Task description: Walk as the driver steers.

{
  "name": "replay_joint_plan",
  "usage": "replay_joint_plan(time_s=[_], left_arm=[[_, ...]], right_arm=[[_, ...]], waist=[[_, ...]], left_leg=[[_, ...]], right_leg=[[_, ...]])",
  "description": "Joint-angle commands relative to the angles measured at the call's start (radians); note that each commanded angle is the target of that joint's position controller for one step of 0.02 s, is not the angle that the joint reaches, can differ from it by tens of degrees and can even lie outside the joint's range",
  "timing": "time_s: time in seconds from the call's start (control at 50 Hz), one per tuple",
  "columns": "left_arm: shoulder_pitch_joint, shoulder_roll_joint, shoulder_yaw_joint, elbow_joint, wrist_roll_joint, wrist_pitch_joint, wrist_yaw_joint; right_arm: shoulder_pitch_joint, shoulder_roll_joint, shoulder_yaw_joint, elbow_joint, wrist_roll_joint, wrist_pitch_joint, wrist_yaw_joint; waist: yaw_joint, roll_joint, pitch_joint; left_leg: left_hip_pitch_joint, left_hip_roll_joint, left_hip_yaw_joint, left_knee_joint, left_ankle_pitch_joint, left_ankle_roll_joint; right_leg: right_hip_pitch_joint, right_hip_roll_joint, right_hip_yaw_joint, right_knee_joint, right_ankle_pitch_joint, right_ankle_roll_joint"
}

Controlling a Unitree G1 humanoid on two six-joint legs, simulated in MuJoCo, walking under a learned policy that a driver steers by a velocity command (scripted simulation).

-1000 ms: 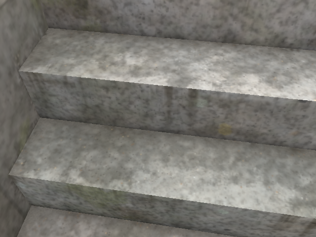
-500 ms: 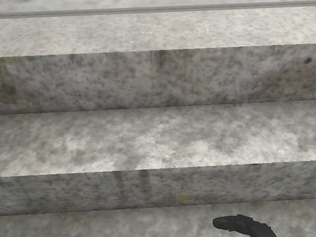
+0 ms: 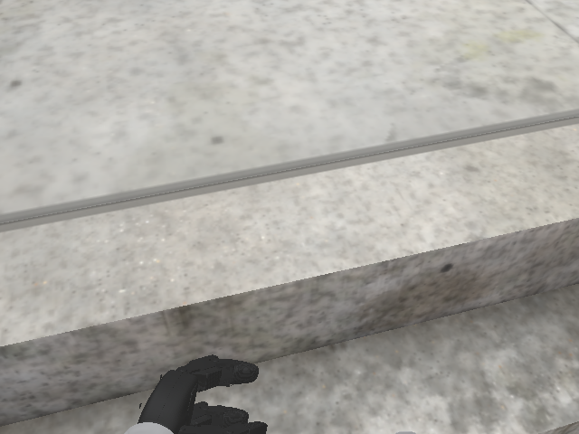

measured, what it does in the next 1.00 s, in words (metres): climbs, turning left: left foot 0.21 m higher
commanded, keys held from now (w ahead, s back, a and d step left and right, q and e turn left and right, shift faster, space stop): w+q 0.30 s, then q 0.58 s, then no key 0.12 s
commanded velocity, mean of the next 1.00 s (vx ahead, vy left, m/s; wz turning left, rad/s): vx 0.26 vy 0.00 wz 0.50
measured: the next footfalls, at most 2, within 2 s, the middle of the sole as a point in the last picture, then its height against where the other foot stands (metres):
left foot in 0.52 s outside the picture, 0.21 m higher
right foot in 1.30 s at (353, 217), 0.21 m higher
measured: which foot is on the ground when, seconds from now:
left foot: down 0.00-0.06, up 0.08-0.50, down 0.52-1.00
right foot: down 0.00-0.56, up 0.58-1.00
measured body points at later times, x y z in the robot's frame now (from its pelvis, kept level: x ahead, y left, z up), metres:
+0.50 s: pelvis +0.22 -0.02 +0.21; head +0.23 -0.03 +0.66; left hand +0.13 +0.14 +0.05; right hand +0.50 -0.12 +0.13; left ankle +0.34 +0.11 -0.30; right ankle +0.13 -0.14 -0.54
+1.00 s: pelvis +0.36 +0.01 +0.39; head +0.35 +0.01 +0.84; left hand +0.43 +0.35 +0.33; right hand +0.58 -0.13 +0.28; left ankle +0.34 +0.10 -0.34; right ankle +0.41 -0.13 -0.01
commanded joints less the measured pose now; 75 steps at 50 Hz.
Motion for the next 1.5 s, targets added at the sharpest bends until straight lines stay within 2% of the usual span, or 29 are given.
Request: replay_joint_plan(time_s=[0.02,0.06,0.08,0.1,0.16,0.18,0.2,0.32,0.42,0.46,0.52,0.54,0.56,0.58,0.6,0.64,0.7,0.8,0.96,1.16,1.24,1.26,1.3,1.32,1.34,1.36,1.42,1.46,1.5], left_arm=[[0.076,0.156,0.057,-0.054,0.008,-0.034,0.006],[0.580,0.285,0.098,0.101,0.033,-0.025,0.039],[0.563,0.269,0.157,0.146,-0.002,-0.079,0.096],[0.416,0.256,0.159,0.170,-0.047,-0.110,0.098],[0.288,0.051,0.130,0.295,-0.016,-0.176,0.105],[0.309,0.051,0.104,0.261,0.029,-0.141,0.055],[0.336,0.059,0.117,0.258,0.006,-0.135,0.046],[0.434,0.012,0.073,0.378,0.078,-0.145,0.025],[0.587,0.087,0.072,0.373,0.102,-0.182,0.033],[0.620,0.232,0.102,0.405,0.060,-0.178,-0.033],[0.503,0.408,0.160,0.319,-0.019,-0.234,-0.032],[0.576,0.355,0.152,0.312,0.034,-0.230,-0.029],[0.518,0.333,0.161,0.269,0.073,-0.211,-0.032],[0.375,0.223,0.155,0.193,0.078,-0.175,-0.061],[0.457,0.243,0.177,0.252,0.018,-0.143,-0.071],[0.353,0.145,0.165,0.219,-0.006,-0.128,-0.024],[0.383,0.115,0.134,0.211,0.012,-0.150,0.034],[0.238,0.230,0.146,0.100,0.007,-0.154,0.072],[0.167,0.285,0.150,-0.061,-0.006,-0.109,0.160],[0.051,0.203,0.071,-0.244,0.022,-0.146,0.114],[-0.012,0.171,0.036,-0.324,0.028,-0.118,0.089],[-0.039,0.151,0.022,-0.342,0.043,-0.096,0.052],[0.186,0.179,0.059,-0.246,-0.033,-0.103,0.006],[0.391,0.261,0.098,-0.196,-0.011,-0.138,0.016],[0.479,0.400,0.132,-0.164,0.030,-0.171,0.009],[0.580,0.492,0.152,-0.159,0.015,-0.175,0.008],[0.481,0.308,0.119,-0.119,-0.069,-0.156,-0.003],[0.351,0.183,0.099,-0.058,-0.048,-0.170,0.013],[0.291,0.125,0.088,-0.018,-0.044,-0.187,0.046]], right_arm=[[-0.054,-0.327,-0.077,-0.041,0.019,-0.057,0.002],[-0.007,-0.155,-0.058,-0.066,-0.038,-0.041,0.028],[-0.140,-0.165,-0.116,-0.181,0.091,-0.049,-0.083],[-0.266,-0.126,-0.111,-0.263,0.041,-0.043,-0.127],[-0.362,-0.023,-0.090,-0.445,0.007,-0.009,-0.168],[-0.323,-0.022,-0.062,-0.278,0.079,0.032,-0.079],[-0.278,-0.030,-0.070,-0.273,0.077,0.036,-0.043],[-0.450,-0.088,-0.023,-0.351,0.056,0.068,-0.025],[-0.783,-0.153,-0.006,-0.506,0.057,0.128,-0.074],[-0.966,-0.170,0.018,-0.613,0.043,0.226,-0.057],[-0.565,-0.200,-0.012,-0.499,0.047,0.206,-0.042],[-0.476,-0.257,-0.029,-0.462,0.048,0.197,-0.074],[-0.296,-0.298,-0.048,-0.414,0.047,0.203,-0.102],[-0.094,-0.357,-0.062,-0.339,-0.009,0.197,-0.131],[-0.078,-0.396,-0.093,-0.326,-0.024,0.173,-0.111],[-0.309,-0.296,-0.075,-0.269,-0.017,0.103,-0.104],[-0.577,-0.105,-0.013,-0.290,0.035,0.038,-0.080],[-0.482,-0.259,-0.060,-0.419,-0.016,-0.002,-0.093],[-0.307,-0.262,-0.047,-0.517,0.044,-0.037,-0.106],[-0.125,-0.367,-0.063,-0.505,0.005,0.010,-0.161],[-0.098,-0.448,-0.093,-0.451,-0.013,-0.006,-0.179],[-0.266,-0.493,-0.115,-0.503,0.029,0.007,-0.155],[-0.354,-0.523,-0.132,-0.493,0.009,0.010,-0.103],[-0.535,-0.441,-0.113,-0.553,0.028,0.002,-0.092],[-0.546,-0.346,-0.110,-0.625,0.054,0.011,-0.094],[-0.392,-0.315,-0.135,-0.516,0.052,0.032,-0.096],[-0.434,-0.302,-0.122,-0.491,0.022,-0.012,-0.148],[-0.368,-0.292,-0.096,-0.448,0.022,0.009,-0.144],[-0.345,-0.292,-0.091,-0.409,0.023,0.033,-0.145]], waist=[[0.207,0.182,-0.124],[0.304,-0.257,-0.360],[0.244,-0.229,-0.270],[0.195,-0.162,-0.171],[0.032,-0.174,0.194],[0.114,-0.097,0.206],[0.095,-0.137,0.199],[0.019,-0.071,0.141],[0.079,-0.134,0.033],[0.038,-0.241,0.049],[-0.089,-0.307,-0.061],[-0.044,-0.239,-0.228],[-0.108,-0.150,-0.337],[-0.146,0.123,-0.349],[-0.123,0.109,-0.231],[0.028,0.000,0.031],[0.190,-0.098,0.079],[0.149,0.002,-0.012],[0.036,0.018,0.026],[-0.058,0.057,0.059],[-0.005,0.052,0.008],[0.089,-0.007,0.041],[0.176,0.152,0.042],[0.312,0.003,-0.041],[0.302,-0.483,-0.027],[0.305,-0.507,-0.113],[0.139,-0.376,0.105],[0.056,-0.113,0.105],[0.045,-0.115,0.104]], left_leg=[[0.071,0.135,-0.063,0.261,1.696,0.213],[-0.577,-0.090,-0.209,0.841,0.598,0.170],[-0.607,-0.161,-0.160,1.414,0.222,0.107],[-0.673,-0.133,-0.234,1.737,0.201,0.079],[-0.901,-0.149,-0.249,1.929,0.305,0.137],[-0.999,-0.191,-0.416,1.936,0.270,0.242],[-1.071,-0.210,-0.401,1.978,0.178,0.271],[-1.471,-0.192,-0.283,2.400,0.104,0.368],[-1.270,-0.077,-0.012,1.763,0.105,0.252],[-0.919,-0.158,0.127,1.384,-0.264,0.222],[-0.840,-0.296,0.161,1.021,-0.129,0.177],[-0.563,-0.305,0.022,0.979,0.040,0.225],[-0.229,-0.253,-0.247,0.821,0.222,0.271],[0.030,-0.090,-0.690,0.410,0.201,0.383],[-0.075,-0.011,-0.935,0.249,-0.143,0.322],[-0.335,-0.076,-0.770,0.297,-0.512,0.195],[-0.528,-0.184,-0.467,0.282,-0.176,0.134],[-0.483,-0.174,-0.337,0.239,0.233,0.120],[-0.021,0.029,-0.659,0.344,0.438,0.308],[0.058,0.094,-0.749,0.273,0.018,0.276],[-0.027,0.091,-0.693,0.228,-0.030,0.177],[-0.323,0.057,-0.602,0.082,-0.155,0.162],[-0.606,0.070,-0.533,-0.112,-0.047,0.156],[-0.564,-0.026,-0.410,0.112,0.058,0.087],[-0.803,-0.265,-0.313,0.556,-0.213,-0.061],[-0.719,-0.348,-0.614,1.023,-0.072,-0.038],[-0.965,-0.367,-0.473,1.635,0.041,0.046],[-0.823,-0.259,-0.391,1.596,-0.018,0.010],[-0.802,-0.203,-0.380,1.497,0.030,-0.030]], right_leg=[[0.606,0.149,-0.015,-0.416,-0.020,0.010],[1.225,-0.178,0.772,-0.942,0.130,-0.182],[1.195,-0.310,0.979,-1.046,-0.299,-0.122],[0.995,-0.294,0.909,-1.110,-0.451,-0.044],[0.719,-0.224,0.494,-1.022,-0.367,0.103],[0.747,-0.205,0.434,-1.126,0.095,0.065],[0.819,-0.217,0.396,-1.122,0.310,0.012],[1.017,-0.199,0.094,-1.301,0.205,0.024],[1.053,-0.108,-0.160,-1.435,0.521,0.040],[0.911,-0.222,-0.119,-1.564,1.285,-0.067],[1.439,-0.285,-0.177,-1.247,2.205,-0.052],[1.351,-0.241,-0.136,-1.064,2.217,-0.029],[1.096,-0.172,-0.055,-0.817,1.868,0.005],[0.662,0.045,-0.031,-0.459,0.558,0.107],[0.480,0.113,0.261,0.081,0.457,0.108],[0.253,0.158,0.398,0.314,0.516,0.077],[0.303,0.092,0.361,0.270,0.399,0.035],[0.419,0.084,0.150,0.227,0.236,0.240],[0.002,0.126,0.222,0.666,-0.058,0.353],[-0.245,0.094,0.240,0.666,-0.274,0.256],[-0.155,0.027,0.244,0.280,-0.459,0.231],[0.221,0.059,0.085,-0.137,-0.786,0.220],[0.752,0.139,0.047,-0.010,-0.332,0.175],[0.885,0.154,0.298,-0.275,-0.155,0.112],[1.017,-0.081,1.045,-0.852,-0.163,-0.133],[0.975,-0.144,1.438,-1.014,-0.100,-0.147],[0.825,-0.073,0.925,-0.971,-0.234,-0.057],[0.633,-0.058,0.805,-0.912,-0.231,-0.057],[0.623,-0.031,0.727,-0.938,-0.250,0.012]])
